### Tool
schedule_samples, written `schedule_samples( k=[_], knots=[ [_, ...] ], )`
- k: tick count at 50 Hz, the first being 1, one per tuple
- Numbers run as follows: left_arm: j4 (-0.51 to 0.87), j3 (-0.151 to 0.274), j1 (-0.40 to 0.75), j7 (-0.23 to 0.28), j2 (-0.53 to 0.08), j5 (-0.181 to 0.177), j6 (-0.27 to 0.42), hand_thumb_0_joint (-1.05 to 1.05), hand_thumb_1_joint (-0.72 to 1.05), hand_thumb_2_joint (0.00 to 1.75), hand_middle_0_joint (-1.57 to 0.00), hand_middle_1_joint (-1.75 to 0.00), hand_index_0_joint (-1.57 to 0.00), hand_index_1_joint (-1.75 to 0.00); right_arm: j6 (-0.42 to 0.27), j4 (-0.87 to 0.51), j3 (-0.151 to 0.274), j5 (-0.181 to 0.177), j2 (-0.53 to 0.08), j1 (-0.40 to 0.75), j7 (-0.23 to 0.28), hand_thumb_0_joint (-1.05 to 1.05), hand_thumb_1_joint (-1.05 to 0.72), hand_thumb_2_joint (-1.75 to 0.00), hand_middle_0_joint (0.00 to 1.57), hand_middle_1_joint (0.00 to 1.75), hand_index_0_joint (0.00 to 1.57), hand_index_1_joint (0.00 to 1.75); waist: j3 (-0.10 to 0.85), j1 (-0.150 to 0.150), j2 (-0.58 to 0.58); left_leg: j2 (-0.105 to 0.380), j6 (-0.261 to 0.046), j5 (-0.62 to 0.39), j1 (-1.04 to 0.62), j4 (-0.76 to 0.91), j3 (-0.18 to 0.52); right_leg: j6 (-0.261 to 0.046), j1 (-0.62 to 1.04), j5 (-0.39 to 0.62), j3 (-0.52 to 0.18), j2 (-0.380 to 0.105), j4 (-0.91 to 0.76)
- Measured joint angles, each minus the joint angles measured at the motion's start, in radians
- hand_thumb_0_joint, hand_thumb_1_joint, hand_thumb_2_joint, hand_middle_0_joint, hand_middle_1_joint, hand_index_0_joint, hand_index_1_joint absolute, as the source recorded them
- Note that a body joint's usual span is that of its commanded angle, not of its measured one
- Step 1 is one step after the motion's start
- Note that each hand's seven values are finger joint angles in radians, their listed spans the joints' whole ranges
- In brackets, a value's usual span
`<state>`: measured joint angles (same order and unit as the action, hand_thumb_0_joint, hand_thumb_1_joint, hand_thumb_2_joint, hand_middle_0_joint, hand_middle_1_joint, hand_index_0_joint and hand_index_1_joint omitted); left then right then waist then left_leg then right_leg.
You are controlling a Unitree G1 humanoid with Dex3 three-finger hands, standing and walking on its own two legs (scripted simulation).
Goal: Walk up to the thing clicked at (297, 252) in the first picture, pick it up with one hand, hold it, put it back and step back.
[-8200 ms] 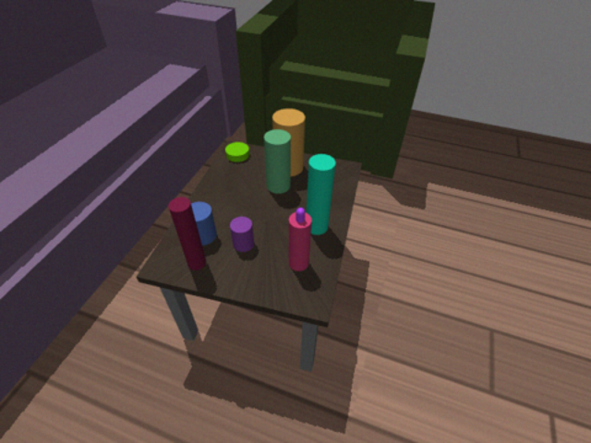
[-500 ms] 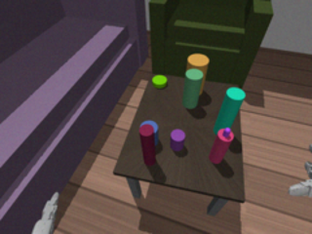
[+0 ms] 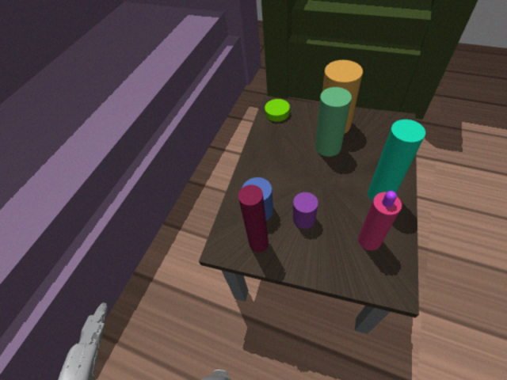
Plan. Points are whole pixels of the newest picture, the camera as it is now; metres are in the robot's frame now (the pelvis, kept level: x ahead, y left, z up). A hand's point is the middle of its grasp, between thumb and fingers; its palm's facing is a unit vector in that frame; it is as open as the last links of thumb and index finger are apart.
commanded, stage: go down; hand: right
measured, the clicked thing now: (379, 219) +0.51 -0.22 -0.20
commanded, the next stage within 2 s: approach in 0.46 s
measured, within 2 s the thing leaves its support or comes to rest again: neither
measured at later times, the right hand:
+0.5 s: hand out of the picture +0.41 -0.39 +0.06, palm faces +0.25 +0.97 -0.03, open 17.7 cm
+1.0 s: hand (482, 219) +0.44 -0.35 -0.05, palm faces +0.20 +0.98 +0.06, open 17.7 cm
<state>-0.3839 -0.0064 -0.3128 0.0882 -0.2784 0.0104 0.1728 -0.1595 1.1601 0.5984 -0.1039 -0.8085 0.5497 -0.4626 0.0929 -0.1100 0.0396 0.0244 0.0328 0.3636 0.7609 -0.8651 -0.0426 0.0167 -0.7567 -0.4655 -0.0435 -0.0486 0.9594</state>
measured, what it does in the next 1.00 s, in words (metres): lowers itself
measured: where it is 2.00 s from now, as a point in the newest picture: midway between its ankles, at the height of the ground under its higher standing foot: outside the picture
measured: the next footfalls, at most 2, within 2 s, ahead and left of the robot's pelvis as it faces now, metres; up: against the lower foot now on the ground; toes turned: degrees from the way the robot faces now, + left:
none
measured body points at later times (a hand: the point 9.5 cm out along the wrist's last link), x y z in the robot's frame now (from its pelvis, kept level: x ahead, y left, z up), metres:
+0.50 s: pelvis +0.00 +0.00 -0.01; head +0.10 -0.05 +0.42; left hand +0.15 +0.26 -0.04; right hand +0.39 -0.45 +0.07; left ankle +0.03 +0.15 -0.69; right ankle +0.00 -0.12 -0.69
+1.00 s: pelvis -0.02 -0.01 -0.07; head +0.14 -0.08 +0.35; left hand +0.15 +0.26 -0.05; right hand +0.42 -0.40 -0.06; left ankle +0.03 +0.15 -0.69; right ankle +0.00 -0.12 -0.69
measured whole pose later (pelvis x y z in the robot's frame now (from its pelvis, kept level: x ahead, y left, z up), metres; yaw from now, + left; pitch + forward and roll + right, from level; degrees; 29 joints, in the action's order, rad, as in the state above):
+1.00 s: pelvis -0.02 -0.01 -0.07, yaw +2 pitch +25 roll +5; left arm -0.08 -0.01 -0.33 0.01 -0.30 0.05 0.20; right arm -0.45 1.33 0.72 -0.15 -0.88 0.72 -0.52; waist 0.11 -0.24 0.06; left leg 0.01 0.04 0.45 1.17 -1.18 -0.06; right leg 0.01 -1.18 -0.57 -0.08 -0.06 1.31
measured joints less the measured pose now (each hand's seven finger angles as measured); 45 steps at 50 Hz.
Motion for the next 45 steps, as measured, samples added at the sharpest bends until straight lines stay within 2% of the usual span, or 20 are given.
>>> schedule_samples(
  k=[5, 16, 32, 34, 38, 42, 45],
  knots=[
    [0.006, -0.006, 0.005, -0.004, 0.001, 0.002, -0.009, -0.01, -0.52, 0.05, -0.06, -0.06, -0.06, -0.05, -0.016, 0.027, 0.025, 0.003, -0.029, 0.030, -0.013, -0.02, 0.56, -0.03, 0.05, 0.05, 0.05, 0.05, 0.006, -0.012, -0.002, -0.003, 0.001, 0.002, 0.021, -0.009, -0.001, -0.001, -0.024, -0.006, -0.002, -0.002, 0.015],
    [0.035, -0.018, 0.008, -0.022, 0.003, 0.009, -0.017, -0.01, -0.52, 0.05, -0.06, -0.06, -0.06, -0.05, -0.040, 0.079, 0.051, 0.013, -0.082, 0.091, -0.036, -0.02, 0.57, -0.03, 0.05, 0.05, 0.05, 0.05, 0.018, -0.028, -0.004, -0.007, 0.002, 0.006, 0.064, -0.030, -0.006, -0.002, -0.073, -0.016, -0.009, -0.006, 0.049],
    [0.054, -0.024, 0.002, -0.027, -0.005, 0.009, -0.019, -0.01, -0.53, 0.05, -0.06, -0.05, -0.06, -0.05, -0.053, 0.124, 0.057, 0.010, -0.142, 0.176, -0.058, -0.02, 0.60, -0.04, 0.04, 0.05, 0.04, 0.05, 0.023, -0.045, -0.002, -0.008, 0.003, 0.006, 0.109, -0.051, -0.012, -0.004, -0.127, -0.021, -0.017, -0.006, 0.081],
    [0.061, -0.031, 0.006, -0.029, -0.002, 0.011, -0.019, -0.01, -0.53, 0.05, -0.05, -0.05, -0.06, -0.05, -0.066, 0.135, 0.058, 0.005, -0.149, 0.187, -0.060, -0.02, 0.60, -0.04, 0.04, 0.05, 0.05, 0.05, 0.024, -0.049, -0.002, -0.008, 0.004, 0.008, 0.124, -0.060, -0.012, -0.005, -0.141, -0.023, -0.018, -0.006, 0.092],
    [0.100, -0.038, 0.012, -0.039, 0.003, 0.015, -0.007, -0.01, -0.53, 0.05, -0.05, -0.05, -0.05, -0.04, -0.125, 0.169, 0.058, -0.027, -0.157, 0.200, -0.073, -0.02, 0.60, -0.04, 0.04, 0.05, 0.05, 0.05, 0.025, -0.061, -0.003, -0.007, 0.005, 0.021, 0.172, -0.100, -0.013, -0.006, -0.190, -0.036, -0.021, -0.005, 0.131],
    [0.162, -0.029, 0.011, -0.050, -0.003, 0.020, 0.013, -0.01, -0.54, 0.05, -0.05, -0.04, -0.05, -0.04, -0.199, 0.184, 0.071, -0.061, -0.138, 0.195, -0.085, -0.02, 0.60, -0.04, 0.04, 0.05, 0.05, 0.05, 0.027, -0.079, 0.001, -0.005, 0.006, 0.041, 0.241, -0.162, -0.012, -0.006, -0.258, -0.056, -0.024, -0.003, 0.192],
    [0.216, -0.022, 0.006, -0.061, -0.009, 0.027, 0.019, -0.01, -0.54, 0.05, -0.05, -0.04, -0.05, -0.04, -0.241, 0.183, 0.088, -0.068, -0.113, 0.185, -0.083, -0.02, 0.61, -0.04, 0.04, 0.05, 0.05, 0.05, 0.026, -0.096, 0.009, -0.006, 0.006, 0.059, 0.303, -0.219, -0.012, -0.005, -0.319, -0.075, -0.027, -0.004, 0.249]
  ],
)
